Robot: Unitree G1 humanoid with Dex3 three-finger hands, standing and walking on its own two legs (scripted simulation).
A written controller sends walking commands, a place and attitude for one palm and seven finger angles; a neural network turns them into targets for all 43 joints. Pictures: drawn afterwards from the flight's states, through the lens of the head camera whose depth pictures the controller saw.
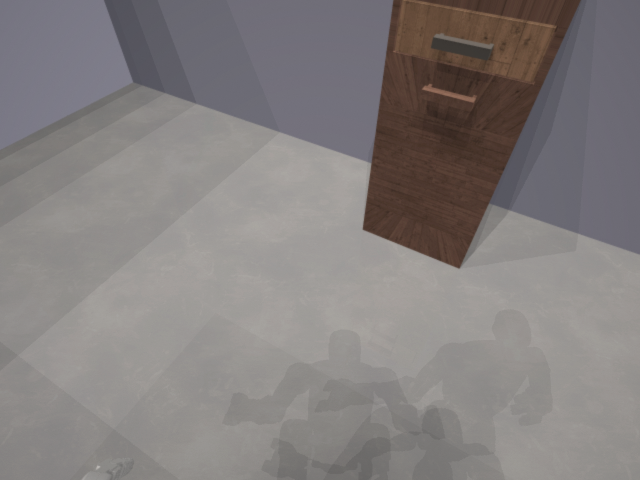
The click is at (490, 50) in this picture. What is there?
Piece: drawer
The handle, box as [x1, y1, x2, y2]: [431, 33, 493, 59]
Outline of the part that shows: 431,45 432,48 482,59 488,58 493,44 490,43 488,45 445,36 442,33 436,34 433,37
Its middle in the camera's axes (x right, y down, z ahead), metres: +0.37 -0.51 +1.01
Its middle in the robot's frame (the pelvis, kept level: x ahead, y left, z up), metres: +1.12 -0.32 +0.08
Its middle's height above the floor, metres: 0.85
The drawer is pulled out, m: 0.00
